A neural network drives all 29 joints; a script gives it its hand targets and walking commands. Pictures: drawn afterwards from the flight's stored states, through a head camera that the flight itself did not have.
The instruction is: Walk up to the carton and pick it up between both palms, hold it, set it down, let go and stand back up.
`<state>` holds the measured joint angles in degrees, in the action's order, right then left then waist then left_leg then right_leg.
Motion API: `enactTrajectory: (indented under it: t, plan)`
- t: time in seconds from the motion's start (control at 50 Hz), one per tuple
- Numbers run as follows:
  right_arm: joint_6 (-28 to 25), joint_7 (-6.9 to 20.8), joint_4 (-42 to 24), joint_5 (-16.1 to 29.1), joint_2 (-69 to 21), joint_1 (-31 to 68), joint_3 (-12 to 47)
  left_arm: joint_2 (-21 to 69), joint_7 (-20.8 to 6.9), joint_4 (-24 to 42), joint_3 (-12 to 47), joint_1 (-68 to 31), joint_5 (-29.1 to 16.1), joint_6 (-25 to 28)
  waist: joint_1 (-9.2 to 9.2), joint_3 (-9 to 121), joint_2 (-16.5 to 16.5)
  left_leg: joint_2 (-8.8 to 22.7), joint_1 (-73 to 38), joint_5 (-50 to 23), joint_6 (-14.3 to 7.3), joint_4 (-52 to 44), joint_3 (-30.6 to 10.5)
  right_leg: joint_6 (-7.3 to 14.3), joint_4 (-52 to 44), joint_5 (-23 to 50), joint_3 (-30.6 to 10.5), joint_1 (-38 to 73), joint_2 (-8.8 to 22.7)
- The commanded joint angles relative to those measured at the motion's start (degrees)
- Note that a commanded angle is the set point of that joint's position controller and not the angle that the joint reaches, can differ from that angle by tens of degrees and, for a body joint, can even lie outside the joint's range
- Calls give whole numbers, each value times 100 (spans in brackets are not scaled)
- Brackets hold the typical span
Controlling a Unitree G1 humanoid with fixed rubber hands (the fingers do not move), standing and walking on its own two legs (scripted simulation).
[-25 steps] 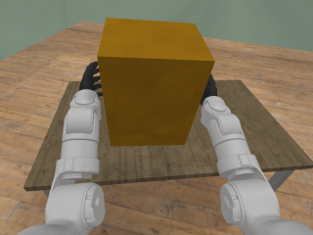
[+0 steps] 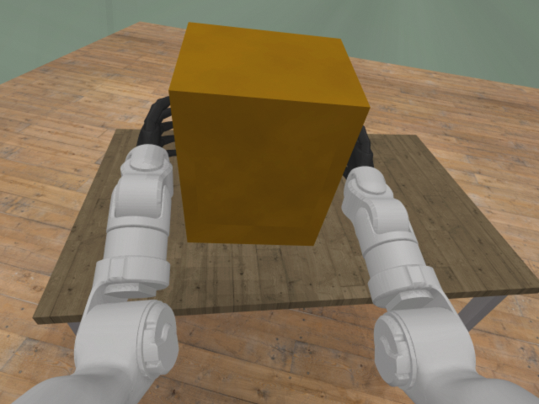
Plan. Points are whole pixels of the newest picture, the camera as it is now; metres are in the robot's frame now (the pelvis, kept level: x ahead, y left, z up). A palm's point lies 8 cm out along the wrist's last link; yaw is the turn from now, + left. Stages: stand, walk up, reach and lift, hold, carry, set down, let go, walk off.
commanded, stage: hold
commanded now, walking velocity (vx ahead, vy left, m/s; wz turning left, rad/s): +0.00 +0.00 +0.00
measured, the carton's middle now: (258, 147) +0.42 +0.01 +0.21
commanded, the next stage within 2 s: none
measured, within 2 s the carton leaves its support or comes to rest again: neither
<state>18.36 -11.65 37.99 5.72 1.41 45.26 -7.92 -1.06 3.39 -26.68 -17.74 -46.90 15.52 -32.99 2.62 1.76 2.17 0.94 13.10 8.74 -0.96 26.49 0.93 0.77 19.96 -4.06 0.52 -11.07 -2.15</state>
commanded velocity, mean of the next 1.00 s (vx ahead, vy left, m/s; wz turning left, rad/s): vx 0.00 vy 0.00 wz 0.00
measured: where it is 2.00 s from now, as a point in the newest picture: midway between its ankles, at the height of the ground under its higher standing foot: outside the picture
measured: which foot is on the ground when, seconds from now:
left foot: down 0.00-1.00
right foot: down 0.00-1.00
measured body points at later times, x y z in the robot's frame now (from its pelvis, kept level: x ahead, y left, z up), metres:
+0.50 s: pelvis +0.08 +0.01 +0.01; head +0.07 +0.04 +0.46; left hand +0.47 +0.16 +0.19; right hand +0.45 -0.14 +0.18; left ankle +0.07 +0.11 -0.74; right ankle +0.08 -0.11 -0.74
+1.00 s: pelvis +0.02 +0.01 +0.00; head -0.01 +0.03 +0.45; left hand +0.39 +0.16 +0.20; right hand +0.38 -0.14 +0.19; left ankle +0.07 +0.10 -0.74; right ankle +0.08 -0.11 -0.74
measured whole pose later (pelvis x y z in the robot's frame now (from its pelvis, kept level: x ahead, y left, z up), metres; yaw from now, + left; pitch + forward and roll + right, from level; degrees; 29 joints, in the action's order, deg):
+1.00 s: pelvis +0.02 +0.01 +0.00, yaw +0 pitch -5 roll -2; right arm 25.9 -15.3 15.4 10.9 1.3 32.7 0.8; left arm -0.2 1.9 0.4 -12.2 -30.9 14.7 -44.4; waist 6.1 0.7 1.0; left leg 0.7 9.8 10.0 -1.0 24.6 0.8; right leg 0.3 17.4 -5.3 0.5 -7.4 -1.9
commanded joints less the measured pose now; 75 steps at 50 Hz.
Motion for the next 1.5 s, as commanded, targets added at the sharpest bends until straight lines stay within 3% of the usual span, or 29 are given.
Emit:
enactTrajectory:
  t: [0.0,0.02,0.06,0.08,0.12,0.14,0.16,0.2,0.24,0.26,0.32,0.38,0.46,0.52,0.6,0.66,0.72,0.8,0.88,0.94,0.98,1.02,1.16,1.26,1.3,1.36,1.4,1.44,1.48]
  plan:
    - [-488,1322,-619,-126,-3335,5934,910,3922,-683,-9,2089,-5026,-606,172,-30,2074,-765,62,46,3113,-166,-1802,-566,-36,-404,-2755,361,414,-34]
    - [-480,1319,-487,-167,-3282,5627,876,3879,-734,-133,2026,-4646,-543,97,5,1860,-677,141,346,3183,-248,-1978,-591,-138,-259,-2343,355,1034,-109]
    - [-404,1127,-423,58,-3128,4726,1148,3548,-874,68,1966,-3744,-480,-16,89,1608,-426,79,-90,2064,-148,-1798,-482,-168,-318,-1397,283,1524,-69]
    - [-341,993,-528,308,-3164,4377,1416,3326,-974,284,1890,-3424,-464,-63,103,1626,-184,-78,-532,907,-30,-1402,-286,-126,-439,-819,255,1600,-5]
    - [-301,734,-1426,914,-3281,4043,2174,3156,-1116,1122,1984,-2787,-590,-86,212,2422,-68,-185,-1131,-1297,137,-699,-136,-167,-245,1278,127,2263,-3]
    - [-243,636,-1781,1111,-3258,3987,2446,3110,-1169,1335,2008,-2637,-625,-87,238,2618,-37,-212,-1188,-1546,188,-552,-171,-235,-169,1793,64,2385,22]
    - [-189,594,-1827,1100,-3193,4065,2468,3123,-1208,1171,1948,-2694,-578,-98,271,2561,-27,-261,-1077,-1006,166,-639,-173,-260,-269,1391,64,2309,31]
    - [-248,623,-2200,1027,-3317,3912,2416,3709,-1109,1768,2404,-2699,-659,-67,329,3012,-456,-296,-1207,-1179,244,-733,-177,-229,-350,802,209,2157,-139]
    - [-395,654,-2885,1133,-3342,4174,2502,4218,-966,2789,3181,-3220,-1035,-7,391,3802,-998,-211,-1988,-2355,493,-458,-311,-129,-305,975,264,1764,-267]
    - [-432,648,-3132,1204,-3341,4422,2581,4351,-896,2957,3488,-3588,-1232,52,488,3926,-1086,-167,-2195,-2686,600,-255,-411,-100,-346,880,272,1485,-272]
    - [-567,561,-4559,1621,-3485,4169,3268,4772,-639,4198,4578,-3288,-1824,239,699,5073,-1300,-91,-2924,-4486,868,331,-685,-122,-135,1980,281,1396,-384]
    - [-465,433,-5271,1743,-3351,3364,3689,4743,-542,4733,4950,-2306,-1913,130,779,5099,-1226,-129,-2946,-5131,994,482,-746,-130,-32,3020,173,1729,-393]
    - [141,284,-4995,1623,-2746,1933,3773,4073,-828,4429,4355,-442,-1291,-537,799,3562,-747,-196,-2405,-4666,856,63,-591,-225,-56,3687,16,2486,-319]
    - [459,233,-4665,1543,-2442,1707,3647,3473,-1149,4022,3598,23,-799,-969,672,2652,-398,-247,-1929,-3823,562,-335,-441,-368,-129,3225,18,2722,-220]
    - [530,291,-4749,1673,-2511,2552,3648,3346,-1316,3923,3194,-560,-638,-1145,344,2447,-347,-227,-1891,-3407,352,-524,-333,-358,-251,2314,56,2365,-231]
    - [394,291,-5168,1898,-2711,2958,3883,3631,-1259,4395,3575,-1007,-916,-1032,161,3147,-560,-180,-2289,-4236,505,-242,-310,-294,-144,2890,40,2246,-312]
    - [333,267,-5189,1881,-2871,3018,3927,3690,-1208,4599,3849,-1518,-1116,-844,117,3430,-589,-201,-2141,-3695,586,-226,-280,-196,-102,3062,-24,2337,-248]
    - [203,428,-4769,1652,-2990,3408,3693,3744,-1081,4351,3846,-2139,-1096,-651,-22,3456,-667,-195,-2044,-2821,496,-430,-209,-121,-260,1844,48,1873,-196]
    - [131,693,-3827,1276,-3053,3859,3186,3618,-1027,3369,3324,-2637,-830,-583,-215,2701,-458,-154,-1581,-1148,248,-861,-140,-41,-522,-24,163,1308,-127]
    - [75,911,-2825,879,-3065,4115,2618,3421,-1043,2450,2790,-3096,-573,-552,-317,2068,-322,-98,-923,635,9,-1327,-141,-70,-581,-1280,205,1057,-25]
    - [13,1053,-2221,548,-3102,4262,2191,3312,-1099,1835,2476,-3314,-422,-533,-332,1763,-341,2,-321,1934,-206,-1765,-206,-190,-433,-1735,248,1214,-28]
    - [-101,1146,-1951,329,-3201,4446,1905,3330,-1130,1606,2352,-3519,-399,-446,-321,1965,-365,53,13,2411,-318,-1947,-253,-269,-250,-1695,280,1547,-71]
    - [-344,1179,-994,-119,-3438,4664,1175,3450,-1173,916,2359,-4478,-695,-37,108,1763,-274,8,180,2647,-300,-1872,-245,-266,-230,-1858,294,1488,-17]
    - [-386,1009,-992,192,-3529,4418,1502,3415,-1208,1143,2420,-4344,-724,77,334,1882,-329,-150,-623,1006,-48,-1279,-141,-151,-455,-1230,310,1332,87]
    - [-406,1022,-948,186,-3499,4439,1503,3452,-1170,1136,2403,-4337,-678,95,323,1944,-393,-130,-690,1145,-38,-1309,-196,-144,-476,-1418,329,1238,71]
    - [-610,1256,-775,-260,-3433,5116,908,3701,-1020,795,2383,-4901,-642,213,251,2242,-533,10,-4,2734,-225,-1782,-391,-218,-262,-2170,375,1182,-6]
    - [-686,1388,-563,-459,-3331,5419,605,3729,-940,491,2278,-5232,-601,275,205,2140,-618,58,229,3270,-271,-1953,-476,-173,-170,-2379,385,1122,-13]
    - [-726,1405,-459,-459,-3352,5413,667,3683,-912,384,2324,-5252,-646,289,182,2044,-585,116,414,3361,-327,-2061,-456,-248,-71,-2175,429,1437,-69]
    - [-704,1249,-506,-165,-3455,5020,1091,3397,-951,515,2255,-4786,-666,294,161,1892,-294,37,-39,2363,-265,-1773,-309,-222,-254,-1614,366,1507,79]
